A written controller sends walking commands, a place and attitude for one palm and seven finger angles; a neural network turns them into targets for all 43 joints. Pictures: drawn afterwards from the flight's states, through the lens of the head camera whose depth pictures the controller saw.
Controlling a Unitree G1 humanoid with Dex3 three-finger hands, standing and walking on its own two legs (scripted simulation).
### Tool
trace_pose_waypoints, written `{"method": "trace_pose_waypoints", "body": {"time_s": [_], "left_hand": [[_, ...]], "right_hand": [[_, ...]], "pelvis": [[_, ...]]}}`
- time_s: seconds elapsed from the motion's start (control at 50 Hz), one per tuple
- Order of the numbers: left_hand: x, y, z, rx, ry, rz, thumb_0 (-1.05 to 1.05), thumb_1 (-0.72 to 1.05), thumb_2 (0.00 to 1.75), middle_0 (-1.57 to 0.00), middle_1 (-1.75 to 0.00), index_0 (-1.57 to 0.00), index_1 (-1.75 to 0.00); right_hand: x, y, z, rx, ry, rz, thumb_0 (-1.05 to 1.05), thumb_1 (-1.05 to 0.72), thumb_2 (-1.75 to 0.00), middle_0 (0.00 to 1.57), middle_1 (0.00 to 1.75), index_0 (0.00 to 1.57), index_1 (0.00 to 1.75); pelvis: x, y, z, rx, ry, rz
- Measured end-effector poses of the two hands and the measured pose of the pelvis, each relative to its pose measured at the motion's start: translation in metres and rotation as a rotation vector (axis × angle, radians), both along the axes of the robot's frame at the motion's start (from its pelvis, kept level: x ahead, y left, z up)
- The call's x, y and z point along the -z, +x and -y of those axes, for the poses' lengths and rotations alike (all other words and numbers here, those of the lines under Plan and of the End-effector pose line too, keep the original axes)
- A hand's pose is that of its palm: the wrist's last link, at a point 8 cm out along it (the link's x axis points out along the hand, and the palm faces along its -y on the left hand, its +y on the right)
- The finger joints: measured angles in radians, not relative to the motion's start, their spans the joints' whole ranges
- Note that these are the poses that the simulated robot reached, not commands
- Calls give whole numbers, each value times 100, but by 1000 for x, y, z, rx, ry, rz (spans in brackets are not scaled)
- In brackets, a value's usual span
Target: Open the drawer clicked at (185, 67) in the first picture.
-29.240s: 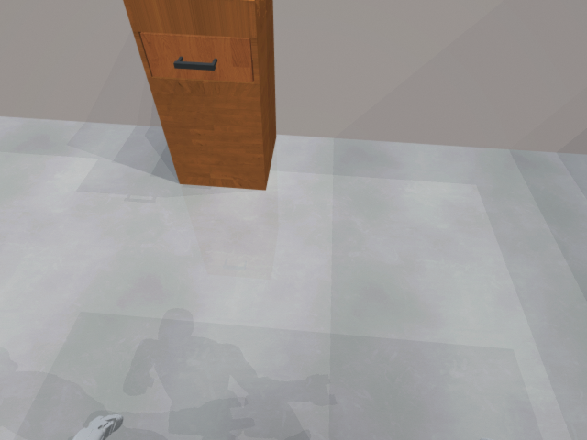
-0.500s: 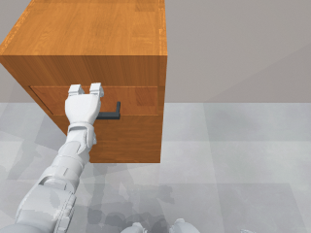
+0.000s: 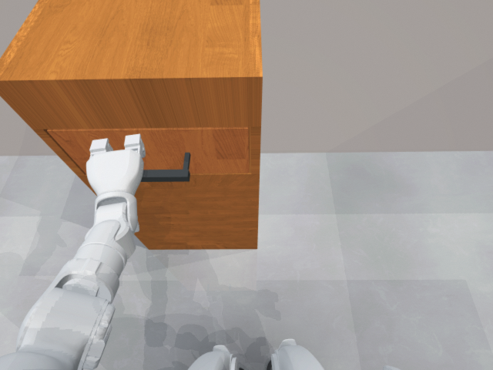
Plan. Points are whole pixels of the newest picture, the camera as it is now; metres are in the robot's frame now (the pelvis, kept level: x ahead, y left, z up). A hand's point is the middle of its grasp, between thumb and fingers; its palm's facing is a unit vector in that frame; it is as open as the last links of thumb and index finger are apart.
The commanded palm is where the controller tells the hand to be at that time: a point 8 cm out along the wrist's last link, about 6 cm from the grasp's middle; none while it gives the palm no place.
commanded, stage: re-aim the fingers above the handle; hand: left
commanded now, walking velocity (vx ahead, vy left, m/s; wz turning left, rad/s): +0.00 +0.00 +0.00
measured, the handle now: (155, 167) +0.51 +0.20 -0.06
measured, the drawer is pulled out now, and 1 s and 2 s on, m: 0.00 0.00 0.00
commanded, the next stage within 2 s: lower the fingers behind the handle in 0.02 s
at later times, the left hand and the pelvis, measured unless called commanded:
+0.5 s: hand (145, 202) +0.41 +0.19 -0.04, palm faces -0.11 -0.03 -0.99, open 14.1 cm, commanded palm +0.40 +0.18 +0.02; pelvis +0.00 -0.01 +0.00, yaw +1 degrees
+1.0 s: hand (172, 192) +0.44 +0.15 -0.05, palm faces -0.02 +0.00 -1.00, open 13.8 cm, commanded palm +0.41 +0.18 -0.01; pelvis +0.00 -0.03 -0.01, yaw +1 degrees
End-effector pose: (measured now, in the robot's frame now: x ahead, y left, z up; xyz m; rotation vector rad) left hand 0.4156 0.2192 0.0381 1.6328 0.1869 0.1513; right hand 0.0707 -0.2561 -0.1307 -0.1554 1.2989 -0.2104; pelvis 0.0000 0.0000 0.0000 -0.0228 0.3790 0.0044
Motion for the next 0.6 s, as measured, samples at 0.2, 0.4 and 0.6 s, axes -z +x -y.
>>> {"method": "trace_pose_waypoints", "body": {"time_s": [0.2,0.4,0.6], "left_hand": [[-7,-14,77,385,-237,-101,-1,-49,30,-32,-120,-32,-120],[19,-6,36,108,-22,55,0,-49,30,-31,-120,-31,-120],[11,-9,55,233,-137,-100,-1,-49,30,-32,-120,-28,-118]], "right_hand": [[-26,-5,4,-8,-77,26,1,-91,-89,20,30,20,30],[4,0,16,-6,-23,28,1,-91,-89,19,30,20,30],[-11,3,13,-22,-52,38,1,-91,-89,20,30,20,30]], "pelvis": [[-14,9,7,-33,0,53],[9,0,9,13,12,-23],[-3,5,19,-35,9,11]]}}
